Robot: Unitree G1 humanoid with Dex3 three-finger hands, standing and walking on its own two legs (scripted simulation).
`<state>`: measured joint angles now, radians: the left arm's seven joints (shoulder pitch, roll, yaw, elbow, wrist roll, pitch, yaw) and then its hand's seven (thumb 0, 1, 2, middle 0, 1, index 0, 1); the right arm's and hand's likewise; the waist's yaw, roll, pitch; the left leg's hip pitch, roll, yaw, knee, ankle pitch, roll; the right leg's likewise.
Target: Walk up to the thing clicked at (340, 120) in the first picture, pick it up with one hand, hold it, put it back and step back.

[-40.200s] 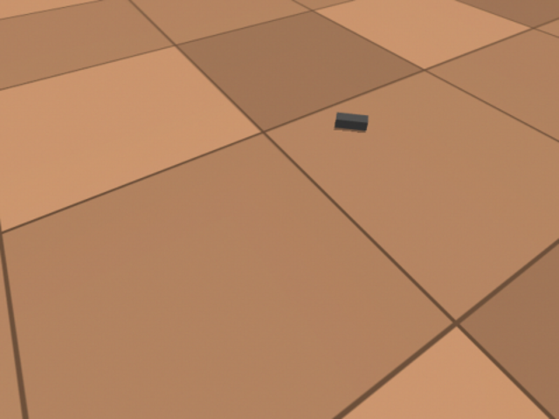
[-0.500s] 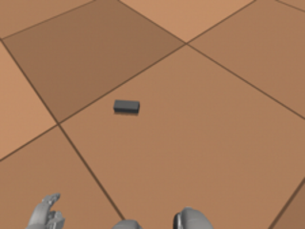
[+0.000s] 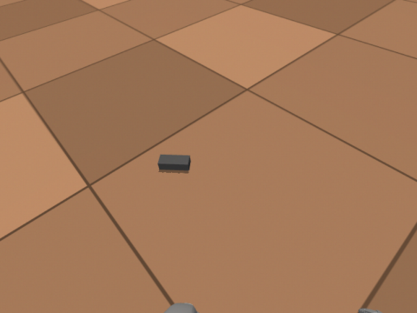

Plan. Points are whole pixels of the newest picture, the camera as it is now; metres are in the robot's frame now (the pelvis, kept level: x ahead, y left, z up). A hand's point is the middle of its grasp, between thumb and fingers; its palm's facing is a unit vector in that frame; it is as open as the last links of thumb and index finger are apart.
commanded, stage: step back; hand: left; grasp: from above
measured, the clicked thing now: (174, 162) +1.07 +0.32 -0.74
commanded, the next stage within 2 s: stand in 0.76 s
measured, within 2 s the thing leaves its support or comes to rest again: neither
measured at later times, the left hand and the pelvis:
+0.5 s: hand out of the picture +0.11 +0.29 -0.14, palm faces +0.04 -0.91 -0.40, open 7.4 cm; pelvis +0.03 +0.01 -0.01, yaw +2 degrees
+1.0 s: hand out of the picture +0.14 +0.29 -0.15, palm faces +0.05 -0.95 -0.32, open 7.4 cm; pelvis +0.06 +0.03 +0.01, yaw +3 degrees
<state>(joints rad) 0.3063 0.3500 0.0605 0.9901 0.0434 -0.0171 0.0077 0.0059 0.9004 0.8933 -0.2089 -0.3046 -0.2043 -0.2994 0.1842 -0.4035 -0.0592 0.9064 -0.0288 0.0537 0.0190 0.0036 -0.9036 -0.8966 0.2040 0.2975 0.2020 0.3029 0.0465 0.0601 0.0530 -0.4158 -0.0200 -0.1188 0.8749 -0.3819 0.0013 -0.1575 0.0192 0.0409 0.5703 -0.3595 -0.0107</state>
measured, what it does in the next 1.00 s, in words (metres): steps on the spot: left foot, then right foot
